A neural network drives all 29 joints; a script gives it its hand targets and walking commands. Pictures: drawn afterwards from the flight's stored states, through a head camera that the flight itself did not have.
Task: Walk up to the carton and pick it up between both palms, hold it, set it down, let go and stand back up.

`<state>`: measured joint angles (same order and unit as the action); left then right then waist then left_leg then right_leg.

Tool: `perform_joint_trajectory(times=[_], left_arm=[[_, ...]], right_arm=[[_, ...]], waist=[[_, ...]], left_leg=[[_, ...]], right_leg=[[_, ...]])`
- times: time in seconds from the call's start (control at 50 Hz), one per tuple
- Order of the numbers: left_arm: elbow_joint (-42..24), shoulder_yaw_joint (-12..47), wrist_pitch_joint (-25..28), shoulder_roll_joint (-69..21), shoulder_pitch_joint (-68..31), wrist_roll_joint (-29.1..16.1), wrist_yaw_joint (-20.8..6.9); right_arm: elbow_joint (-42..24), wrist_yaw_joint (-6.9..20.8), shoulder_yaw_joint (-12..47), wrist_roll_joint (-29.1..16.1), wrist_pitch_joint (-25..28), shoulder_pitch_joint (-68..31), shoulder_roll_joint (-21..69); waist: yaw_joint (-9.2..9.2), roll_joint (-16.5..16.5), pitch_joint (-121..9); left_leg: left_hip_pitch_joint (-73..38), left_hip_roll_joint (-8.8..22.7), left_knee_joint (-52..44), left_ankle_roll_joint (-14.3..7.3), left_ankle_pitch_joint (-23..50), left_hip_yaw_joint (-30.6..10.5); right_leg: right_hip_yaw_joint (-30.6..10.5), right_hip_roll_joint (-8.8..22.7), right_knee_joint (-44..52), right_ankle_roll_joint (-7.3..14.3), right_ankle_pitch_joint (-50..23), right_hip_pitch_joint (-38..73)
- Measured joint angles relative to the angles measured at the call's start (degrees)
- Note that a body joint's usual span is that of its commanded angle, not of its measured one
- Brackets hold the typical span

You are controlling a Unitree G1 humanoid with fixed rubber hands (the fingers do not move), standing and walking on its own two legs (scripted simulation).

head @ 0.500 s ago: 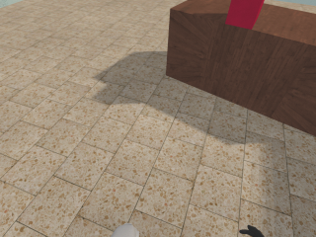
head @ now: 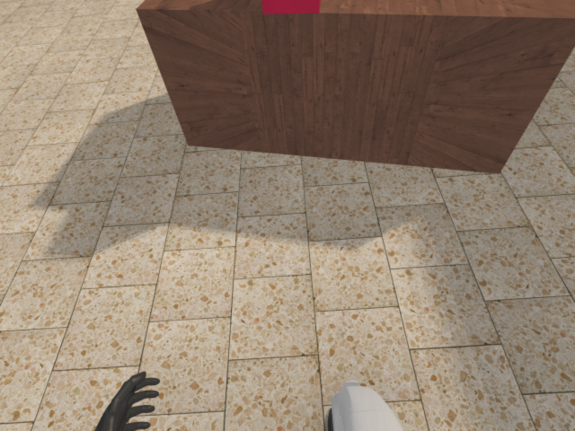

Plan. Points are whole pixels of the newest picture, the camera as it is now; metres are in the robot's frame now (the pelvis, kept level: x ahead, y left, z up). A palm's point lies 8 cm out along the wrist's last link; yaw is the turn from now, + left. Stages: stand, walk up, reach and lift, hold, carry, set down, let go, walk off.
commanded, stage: walk up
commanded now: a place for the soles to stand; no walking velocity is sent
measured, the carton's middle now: out of the picture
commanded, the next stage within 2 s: none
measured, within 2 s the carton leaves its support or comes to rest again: neither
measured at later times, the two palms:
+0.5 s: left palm (106, 345) +0.29 +0.33 -0.13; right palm (407, 288) +0.33 -0.20 -0.08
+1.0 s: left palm (178, 171) +0.64 +0.23 -0.07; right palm (411, 268) +0.39 -0.23 -0.13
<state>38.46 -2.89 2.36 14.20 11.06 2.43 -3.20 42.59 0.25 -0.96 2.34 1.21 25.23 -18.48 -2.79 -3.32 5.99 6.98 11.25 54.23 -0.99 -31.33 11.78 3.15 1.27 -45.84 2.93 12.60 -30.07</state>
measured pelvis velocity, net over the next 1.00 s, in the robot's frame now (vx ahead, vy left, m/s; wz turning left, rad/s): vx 0.46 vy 0.02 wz -0.28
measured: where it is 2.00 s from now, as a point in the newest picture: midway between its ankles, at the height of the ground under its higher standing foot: (292, 249)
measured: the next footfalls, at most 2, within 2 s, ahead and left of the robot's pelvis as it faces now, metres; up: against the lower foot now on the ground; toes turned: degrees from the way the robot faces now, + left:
left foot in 0.40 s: +0.38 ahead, +0.19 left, +0.00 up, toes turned +2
right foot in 0.88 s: +0.55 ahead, -0.10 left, +0.00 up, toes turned -16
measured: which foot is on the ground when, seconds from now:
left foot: up 0.00-0.38, down 0.40-0.92, up 0.94-1.00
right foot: down 0.00-0.42, up 0.44-0.86, down 0.88-1.00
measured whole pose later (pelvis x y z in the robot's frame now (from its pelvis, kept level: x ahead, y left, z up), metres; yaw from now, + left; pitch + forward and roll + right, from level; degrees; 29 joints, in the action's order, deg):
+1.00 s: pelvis +0.46 +0.02 +0.00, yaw -16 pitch -4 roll +1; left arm 36.9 -1.2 1.8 11.8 14.1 1.7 0.0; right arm 41.9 1.1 -0.3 2.0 -1.5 25.4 -18.9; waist -1.3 -4.3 6.1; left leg 17.9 4.5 71.0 -1.2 -28.7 3.7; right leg 1.7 -0.8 -46.8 3.2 17.2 -26.1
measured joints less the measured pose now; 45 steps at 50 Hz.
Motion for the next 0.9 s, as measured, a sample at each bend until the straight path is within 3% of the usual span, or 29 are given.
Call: perform_joint_trajectory(times=[0.06, 0.12, 0.24, 0.38, 0.42, 0.46, 0.52, 0.58, 0.66, 0.76, 0.86, 0.9], left_arm=[[0.6, 1.3, -0.5, -1.6, 1.5, -0.9, 2.2], [1.9, 2.1, -1.0, -2.7, 4.6, -0.7, 3.3], [5.0, 1.6, 0.3, -2.5, 10.0, -0.2, 3.1], [6.2, 0.5, 0.8, -0.6, 13.8, 0.2, 2.5], [6.3, 0.2, 0.3, 0.3, 14.6, 0.5, 2.3], [6.3, 0.1, -0.6, 1.1, 14.5, 0.5, 2.1], [5.8, 0.7, -2.5, 2.1, 13.1, 0.4, 1.9], [4.6, 0.3, -3.1, 3.0, 10.0, 0.2, 1.9], [2.1, 0.0, -2.7, 3.2, 6.2, -0.6, 1.2], [0.2, 0.4, -2.0, 1.7, 2.7, -1.0, 0.1], [-0.8, 0.5, -1.3, -0.3, 1.9, -0.7, -0.4], [-1.1, 0.5, -0.5, -1.4, 1.7, -0.3, 0.1]], right_arm=[[-1.3, 1.2, 0.1, -0.6, -1.4, -2.1, -0.7], [-2.8, 1.8, -0.2, -0.5, -0.9, -4.8, -0.8], [-5.2, 3.0, -0.7, -0.6, -0.7, -8.1, 0.9], [-5.2, 3.5, -1.5, -0.2, 0.4, -7.4, 2.5], [-5.8, 3.0, -1.7, 0.0, 1.4, -6.7, 3.0], [-6.3, 2.1, -1.4, 0.6, 2.4, -6.7, 3.7], [-5.7, 0.7, -0.4, 0.1, 2.0, -5.8, 4.3], [-4.3, 0.0, 0.4, 0.1, 1.7, -4.2, 4.9], [-2.1, -0.1, 0.7, 0.2, 2.1, -2.0, 4.6], [-0.4, -0.2, 0.5, 0.2, 2.2, 0.4, 2.9], [0.0, -0.3, 0.3, -0.2, 1.1, 2.3, 0.7], [0.2, -0.3, 0.2, -0.2, 0.2, 2.5, -0.2]], waist=[[1.87, -1.5, 0.4], [2.71, -2.9, 0.3], [4.35, -3.1, -1.5], [6.23, 0.1, -4.1], [5.77, 2.4, -4.2], [5.06, 5.9, -3.1], [3.26, 7.0, -2.1], [2.3, 8.1, -0.5], [1.05, 8.4, 0.4], [-0.61, 6.6, 0.9], [-1.8, 3.7, -0.3], [-1.29, 0.9, -0.2]], left_leg=[[9.6, -4.5, 17.5, -1.2, 3.8, -8.5], [17.7, -5.5, 21.2, -1.1, 6.6, -10.3], [26.6, -3.6, 6.6, 0.8, 12.0, -11.4], [24.1, -3.5, -10.3, -0.2, 20.1, -11.0], [21.3, -4.9, -11.9, 0.0, 21.3, -9.4], [20.8, -6.5, -7.1, 0.6, 16.5, -6.5], [17.7, -6.2, -5.2, 0.5, 11.4, -5.3], [12.5, -6.2, -9.0, 0.1, 10.8, -3.8], [6.5, -6.7, -15.9, -0.2, 11.4, -1.6], [0.8, -7.1, -21.3, 0.7, 10.5, 0.7], [-2.9, -6.1, -18.9, 2.3, 4.4, 2.8], [-2.4, -3.2, -12.8, 1.8, 0.1, 2.8]], right_leg=[[-1.1, -1.4, -2.1, 0.2, 4.6, 2.2], [-1.5, -2.3, 0.3, 0.0, 5.8, 6.8], [-2.1, -3.3, 5.8, 0.1, 8.3, 14.6], [-3.3, -2.2, 6.6, -2.2, 15.0, 21.3], [-4.4, -0.4, 3.0, -2.6, 19.1, 21.9], [-7.2, 1.5, -7.5, -1.5, 20.4, 19.2], [-7.1, -0.9, -25.6, -1.9, 17.2, 12.2], [-4.4, -0.9, -32.0, -2.5, 12.8, 5.3], [-3.5, 0.4, -24.7, -3.3, 9.4, -1.3], [-2.9, 2.3, -6.0, -3.2, 3.6, -3.0], [-1.5, 1.6, 7.7, -1.3, -1.7, 2.5], [-0.7, -0.6, 6.4, -0.3, -4.0, 3.1]])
